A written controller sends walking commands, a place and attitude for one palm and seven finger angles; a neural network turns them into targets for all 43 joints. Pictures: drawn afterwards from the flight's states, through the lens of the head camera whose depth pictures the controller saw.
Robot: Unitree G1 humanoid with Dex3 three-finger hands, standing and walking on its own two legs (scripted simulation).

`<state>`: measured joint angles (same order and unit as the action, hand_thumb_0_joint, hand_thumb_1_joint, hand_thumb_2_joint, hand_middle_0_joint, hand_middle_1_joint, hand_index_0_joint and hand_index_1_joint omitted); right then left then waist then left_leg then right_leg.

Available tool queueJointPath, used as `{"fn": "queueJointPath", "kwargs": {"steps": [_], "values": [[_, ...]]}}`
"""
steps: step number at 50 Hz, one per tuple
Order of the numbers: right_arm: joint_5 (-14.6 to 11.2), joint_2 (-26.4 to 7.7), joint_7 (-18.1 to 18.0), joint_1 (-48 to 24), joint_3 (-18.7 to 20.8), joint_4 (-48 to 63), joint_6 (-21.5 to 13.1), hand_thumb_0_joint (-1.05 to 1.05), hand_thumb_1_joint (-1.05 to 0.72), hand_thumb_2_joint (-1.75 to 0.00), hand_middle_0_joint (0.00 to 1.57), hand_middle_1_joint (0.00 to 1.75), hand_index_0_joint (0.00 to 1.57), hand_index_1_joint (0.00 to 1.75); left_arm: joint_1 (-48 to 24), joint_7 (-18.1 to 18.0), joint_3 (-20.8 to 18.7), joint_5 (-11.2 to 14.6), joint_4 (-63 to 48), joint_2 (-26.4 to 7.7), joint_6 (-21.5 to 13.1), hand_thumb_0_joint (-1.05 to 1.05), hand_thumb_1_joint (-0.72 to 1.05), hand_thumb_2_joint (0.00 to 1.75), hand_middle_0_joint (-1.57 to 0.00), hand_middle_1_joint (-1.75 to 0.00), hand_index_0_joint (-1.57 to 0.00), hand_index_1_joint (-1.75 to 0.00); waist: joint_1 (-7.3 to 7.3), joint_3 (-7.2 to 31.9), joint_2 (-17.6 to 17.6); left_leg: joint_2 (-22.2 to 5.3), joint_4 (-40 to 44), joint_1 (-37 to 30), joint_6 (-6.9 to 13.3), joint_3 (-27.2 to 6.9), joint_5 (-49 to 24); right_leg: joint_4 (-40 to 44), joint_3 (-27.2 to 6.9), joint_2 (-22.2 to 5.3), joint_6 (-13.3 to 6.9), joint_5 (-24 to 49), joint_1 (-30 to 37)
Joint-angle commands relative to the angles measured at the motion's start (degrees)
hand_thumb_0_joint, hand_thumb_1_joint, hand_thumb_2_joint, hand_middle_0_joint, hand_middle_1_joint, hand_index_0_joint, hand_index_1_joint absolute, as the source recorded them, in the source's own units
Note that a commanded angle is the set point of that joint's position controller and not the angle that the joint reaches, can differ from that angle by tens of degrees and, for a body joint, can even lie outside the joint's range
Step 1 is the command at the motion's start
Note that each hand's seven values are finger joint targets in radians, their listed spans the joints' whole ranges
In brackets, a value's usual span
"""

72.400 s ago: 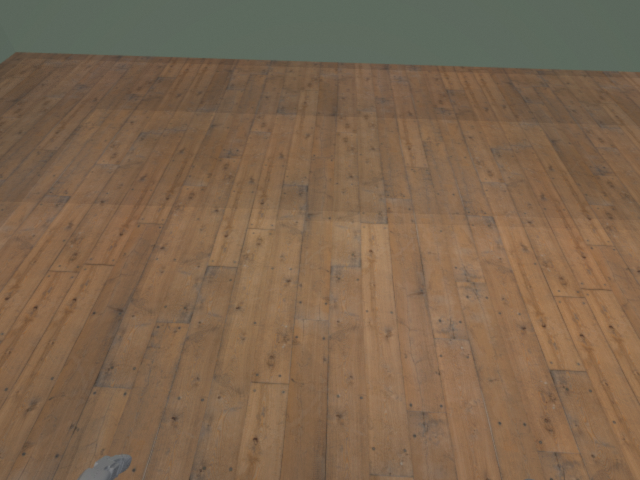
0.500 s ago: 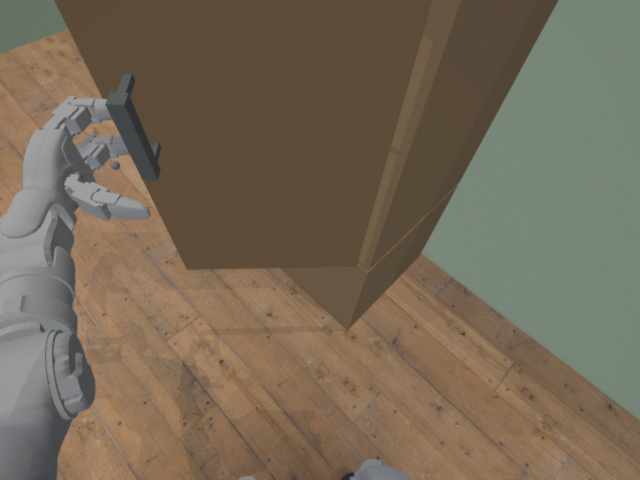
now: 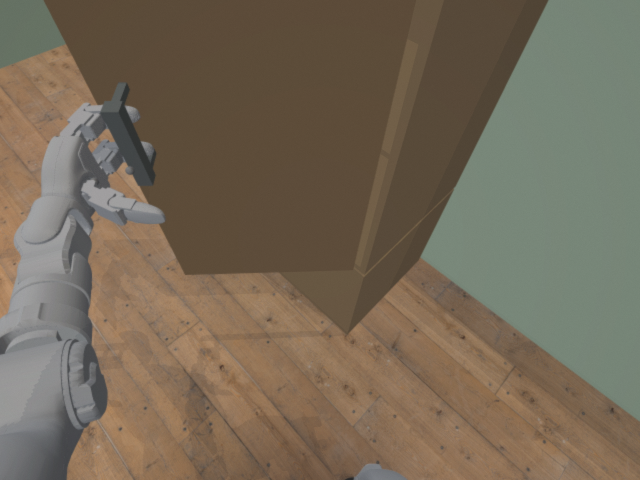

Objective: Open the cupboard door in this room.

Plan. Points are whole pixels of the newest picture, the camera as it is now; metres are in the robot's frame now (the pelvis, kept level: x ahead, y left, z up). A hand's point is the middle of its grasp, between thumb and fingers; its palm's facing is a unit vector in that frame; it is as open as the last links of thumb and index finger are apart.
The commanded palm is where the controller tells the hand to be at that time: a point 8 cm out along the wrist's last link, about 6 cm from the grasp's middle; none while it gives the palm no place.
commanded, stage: slide the fingers in behind the handle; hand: left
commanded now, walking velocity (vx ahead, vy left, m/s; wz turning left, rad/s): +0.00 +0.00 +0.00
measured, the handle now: (134, 136) +0.53 +0.22 +0.11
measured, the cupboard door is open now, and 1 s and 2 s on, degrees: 47 48 66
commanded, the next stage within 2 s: close the thumb around the handle in 0.58 s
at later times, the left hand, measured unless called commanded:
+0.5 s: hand (139, 168) +0.47 +0.21 +0.11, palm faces +0.00 -1.00 -0.01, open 14.0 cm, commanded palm +0.44 +0.26 +0.11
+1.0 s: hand (138, 173) +0.46 +0.21 +0.11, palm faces -0.01 -1.00 -0.01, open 11.2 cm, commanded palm +0.44 +0.25 +0.11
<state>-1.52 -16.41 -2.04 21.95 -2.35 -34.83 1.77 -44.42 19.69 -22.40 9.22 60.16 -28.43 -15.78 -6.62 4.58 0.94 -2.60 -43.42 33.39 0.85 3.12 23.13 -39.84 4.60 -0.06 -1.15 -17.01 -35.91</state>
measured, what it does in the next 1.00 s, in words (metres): stands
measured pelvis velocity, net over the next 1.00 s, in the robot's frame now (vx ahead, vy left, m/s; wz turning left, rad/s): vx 0.00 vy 0.01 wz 0.00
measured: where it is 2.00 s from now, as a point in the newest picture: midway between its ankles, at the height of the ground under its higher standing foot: outside the picture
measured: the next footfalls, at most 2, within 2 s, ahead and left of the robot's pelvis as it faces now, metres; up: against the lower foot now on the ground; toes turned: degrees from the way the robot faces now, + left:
none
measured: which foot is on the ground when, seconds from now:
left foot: down 0.00-1.00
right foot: down 0.00-1.00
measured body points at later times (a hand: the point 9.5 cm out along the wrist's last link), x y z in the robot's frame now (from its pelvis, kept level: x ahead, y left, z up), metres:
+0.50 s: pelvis +0.00 +0.01 +0.00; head +0.08 +0.02 +0.44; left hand +0.47 +0.26 +0.11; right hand +0.03 -0.26 -0.11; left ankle -0.02 +0.11 -0.71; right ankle +0.02 -0.11 -0.71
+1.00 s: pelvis +0.00 +0.01 +0.00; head +0.07 +0.02 +0.44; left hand +0.46 +0.26 +0.11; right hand +0.05 -0.26 -0.11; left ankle -0.02 +0.11 -0.71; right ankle +0.02 -0.11 -0.71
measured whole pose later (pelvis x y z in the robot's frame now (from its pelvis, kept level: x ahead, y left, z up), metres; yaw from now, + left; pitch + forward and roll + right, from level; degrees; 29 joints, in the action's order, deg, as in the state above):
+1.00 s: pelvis +0.00 +0.01 +0.00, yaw +0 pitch +13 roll -2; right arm -1.2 -15.9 -1.8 21.2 -2.2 -36.1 0.2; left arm -45.4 16.4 -19.4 8.6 60.8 -25.4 -17.4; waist -6.0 4.6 1.1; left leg -1.8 -44.2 33.7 1.6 3.1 23.4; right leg -40.4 4.4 -0.8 -0.4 -17.2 -36.0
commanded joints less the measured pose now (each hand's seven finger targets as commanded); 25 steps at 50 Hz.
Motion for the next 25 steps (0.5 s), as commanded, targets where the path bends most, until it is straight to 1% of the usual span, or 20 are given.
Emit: {"fn": "queueJointPath", "kwargs": {"steps": [1, 3, 6, 7, 8, 9, 12, 13, 14, 15, 16, 17, 18, 19, 20, 21, 22, 23, 24, 25], "values": [[-0.1, -8.8, -0.7, 5.2, 3.6, 4.5, -1.6, 0.00, -0.90, -0.90, 0.20, 0.30, 0.20, 0.30, -24.1, -0.5, -0.5, 0.9, -11.8, -13.7, -4.6, 0.00, -0.50, 0.30, -0.30, -1.20, -0.30, -1.20, 0.07, 20.3, 2.8, 1.9, 4.8, -7.5, 1.1, -2.8, -19.3, 2.2, -3.2, 1.5, 0.0, 19.2, 14.6], [-0.1, -9.0, -0.8, 5.2, 3.6, 4.3, -1.8, 0.00, -0.90, -0.90, 0.20, 0.30, 0.20, 0.30, -26.2, -0.6, -0.1, 1.3, -11.5, -13.1, -4.5, 0.00, -0.50, 0.30, -0.30, -1.20, -0.30, -1.20, -0.52, 20.4, 2.3, 2.0, 4.9, -7.2, 1.1, -2.8, -17.5, 2.4, -3.3, 1.4, 0.0, 18.1, 14.4], [-0.1, -8.9, -0.9, 5.1, 3.6, 4.0, -2.0, 0.00, -0.90, -0.90, 0.20, 0.30, 0.20, 0.30, -26.6, -0.3, 0.3, 1.3, -10.4, -12.5, -4.7, 0.00, -0.50, 0.30, -0.30, -1.20, -0.30, -1.20, -0.50, 20.6, 2.7, 2.0, 4.7, -7.4, 1.1, -2.9, -17.8, 2.1, -3.3, 1.4, -0.1, 18.2, 14.2], [-0.1, -8.8, -0.9, 5.1, 3.6, 3.7, -2.2, 0.00, -0.90, -0.90, 0.20, 0.30, 0.20, 0.30, -28.0, -0.4, 0.6, 1.3, -10.9, -12.0, -4.8, 0.00, -0.50, 0.30, -0.30, -1.20, -0.30, -1.20, -0.81, 20.7, 3.5, 2.1, 4.6, -7.6, 1.1, -2.7, -17.8, 2.3, -3.4, 1.3, 0.0, 18.3, 13.8], [-0.1, -8.8, -0.9, 5.2, 3.5, 3.6, -2.3, 0.00, -0.90, -0.90, 0.20, 0.30, 0.20, 0.30, -27.4, -0.4, 1.3, 1.3, -9.6, -11.3, -4.7, 0.00, -0.50, 0.30, -0.30, -1.20, -0.30, -1.20, -0.92, 20.0, 2.2, 2.0, 4.6, -6.9, 1.1, -2.9, -16.6, 2.3, -3.2, 1.3, 0.1, 17.1, 13.3], [-0.1, -8.9, -0.9, 5.2, 3.6, 3.5, -2.4, 0.00, -0.90, -0.90, 0.20, 0.30, 0.20, 0.30, -28.6, -0.6, 1.2, 1.2, -10.6, -11.6, -5.0, 0.00, -0.50, 0.30, -0.30, -1.20, -0.30, -1.20, -1.08, 20.1, 2.2, 2.0, 4.7, -7.1, 1.1, -3.0, -16.6, 2.4, -3.3, 1.3, 0.1, 17.0, 13.2], [0.1, -8.9, -0.9, 5.3, 3.6, 3.3, -2.4, 0.00, -0.90, -0.90, 0.20, 0.30, 0.20, 0.30, -28.1, -1.1, 0.2, 0.8, -10.7, -12.6, -5.4, 0.00, -0.50, 0.30, -0.30, -1.20, -0.30, -1.20, -0.22, 21.6, 4.0, 2.0, 4.5, -8.6, 0.8, -3.5, -18.9, 1.6, -3.0, 1.3, -0.2, 17.8, 12.8], [0.2, -8.8, -0.8, 5.4, 3.5, 3.5, -2.5, 0.00, -0.90, -0.90, 0.20, 0.30, 0.20, 0.30, -28.2, -1.3, 0.6, 0.8, -11.1, -11.8, -5.4, 0.00, -0.50, 0.30, -0.30, -1.20, -0.30, -1.20, -0.15, 22.4, 4.8, 2.0, 4.5, -9.2, 0.7, -3.5, -19.0, 1.5, -2.9, 1.3, -0.2, 17.3, 12.3], [0.1, -8.8, -0.8, 5.3, 3.5, 3.3, -2.6, 0.00, -0.90, -0.90, 0.20, 0.30, 0.20, 0.30, -28.3, -1.5, 0.6, 0.9, -10.1, -11.6, -5.3, 0.00, -0.50, 0.30, -0.30, -1.20, -0.30, -1.20, -0.49, 21.2, 3.5, 1.9, 4.4, -8.7, 0.7, -3.5, -18.8, 1.7, -2.8, 1.4, -0.1, 17.2, 12.0], [0.2, -9.0, -0.9, 5.7, 3.4, 3.2, -2.5, 0.00, -0.90, -0.90, 0.20, 0.30, 0.20, 0.30, -28.5, -1.8, -0.4, 1.1, -9.3, -12.7, -5.4, 0.00, -0.50, 0.30, -0.30, -1.20, -0.30, -1.20, -0.41, 20.7, 1.8, 1.9, 4.5, -7.8, 0.9, -3.8, -18.6, 1.5, -2.7, 1.4, -0.2, 17.0, 12.5], [0.1, -9.1, -0.9, 5.5, 3.5, 3.2, -2.4, 0.00, -0.90, -0.90, 0.20, 0.30, 0.20, 0.30, -28.0, -2.1, -1.6, 0.7, -8.7, -14.4, -5.3, 0.00, -0.50, 0.30, -0.30, -1.20, -0.30, -1.20, -0.12, 20.4, 2.2, 1.9, 4.5, -7.3, 0.8, -3.6, -18.2, 1.5, -2.9, 1.4, -0.1, 16.9, 12.5], [0.1, -9.0, -0.9, 5.5, 3.3, 3.3, -2.5, 0.00, -0.90, -0.90, 0.20, 0.30, 0.20, 0.30, -29.7, -2.3, -0.5, 0.5, -9.1, -13.5, -5.2, 0.00, -0.50, 0.30, -0.30, -1.20, -0.30, -1.20, -0.65, 20.6, 2.2, 2.0, 4.7, -6.7, 0.8, -3.5, -17.2, 1.5, -3.0, 1.3, 0.0, 16.4, 12.7], [0.1, -9.0, -1.0, 5.6, 3.4, 3.2, -2.6, 0.00, -0.90, -0.90, 0.20, 0.30, 0.20, 0.30, -30.6, -2.5, -0.6, 0.3, -9.5, -13.7, -5.4, 0.00, -0.50, 0.30, -0.30, -1.20, -0.30, -1.20, -0.66, 20.8, 2.6, 2.0, 4.6, -7.0, 0.8, -3.5, -17.4, 1.6, -3.1, 1.3, 0.0, 16.7, 12.6], [0.3, -9.0, -1.0, 5.9, 3.4, 3.3, -2.6, 0.00, -0.90, -0.90, 0.20, 0.30, 0.20, 0.30, -30.2, -2.7, -1.5, -0.2, -8.8, -14.9, -5.5, 0.00, -0.50, 0.30, -0.30, -1.20, -0.30, -1.20, -0.34, 21.0, 1.9, 2.1, 4.6, -6.5, 0.9, -3.6, -17.0, 1.5, -3.1, 1.3, 0.0, 16.3, 13.0], [0.3, -9.3, -1.1, 6.0, 3.5, 3.5, -2.5, 0.00, -0.90, -0.90, 0.20, 0.30, 0.20, 0.30, -29.8, -3.0, -3.3, -0.4, -9.2, -17.3, -6.0, 0.00, -0.50, 0.30, -0.30, -1.20, -0.30, -1.20, -0.02, 21.5, 2.3, 2.1, 4.3, -6.5, 1.0, -3.5, -17.9, 1.2, -3.2, 1.3, -0.1, 17.0, 13.5], [0.3, -9.1, -1.0, 5.9, 3.4, 3.5, -2.5, 0.00, -0.90, -0.90, 0.20, 0.30, 0.20, 0.30, -30.5, -3.0, -3.1, -0.9, -10.9, -17.9, -6.5, 0.00, -0.50, 0.30, -0.30, -1.20, -0.30, -1.20, 0.27, 23.6, 4.7, 2.1, 4.3, -7.5, 0.8, -3.6, -19.1, 0.8, -3.5, 1.3, -0.1, 17.9, 14.0], [0.4, -8.7, -0.9, 5.9, 3.4, 3.7, -2.7, 0.00, -0.90, -0.90, 0.20, 0.30, 0.20, 0.30, -30.6, -2.9, -1.5, -0.9, -11.8, -15.3, -6.8, 0.00, -0.50, 0.30, -0.30, -1.20, -0.30, -1.20, 0.18, 24.7, 6.0, 2.1, 4.1, -9.2, 0.6, -3.6, -20.9, 0.6, -3.2, 1.3, -0.2, 19.0, 13.8], [0.4, -8.7, -0.8, 6.1, 3.5, 3.7, -2.7, 0.00, -0.90, -0.90, 0.20, 0.30, 0.20, 0.30, -28.8, -2.8, -1.6, -0.7, -11.5, -14.9, -7.0, 0.00, -0.50, 0.30, -0.30, -1.20, -0.30, -1.20, 0.56, 24.8, 5.5, 1.9, 3.9, -9.9, 0.4, -3.8, -22.3, 0.5, -3.0, 1.5, -0.3, 19.3, 13.3], [0.4, -8.7, -0.7, 6.0, 3.6, 3.5, -2.8, 0.00, -0.90, -0.90, 0.20, 0.30, 0.20, 0.30, -29.2, -2.4, -0.2, -0.3, -11.8, -13.1, -7.0, 0.00, -0.50, 0.30, -0.30, -1.20, -0.30, -1.20, -0.20, 24.7, 5.5, 1.7, 3.8, -10.8, 0.3, -3.7, -22.8, 0.7, -2.9, 1.6, -0.1, 19.3, 12.4], [0.4, -8.8, -0.7, 6.5, 3.7, 3.4, -2.7, 0.00, -0.90, -0.90, 0.20, 0.30, 0.20, 0.30, -28.2, -2.0, -0.2, 0.2, -10.9, -12.8, -7.0, 0.00, -0.50, 0.30, -0.30, -1.20, -0.30, -1.20, -0.14, 24.4, 4.7, 1.6, 3.6, -11.0, 0.4, -4.0, -24.0, 0.7, -2.7, 1.7, -0.3, 19.7, 12.6]]}}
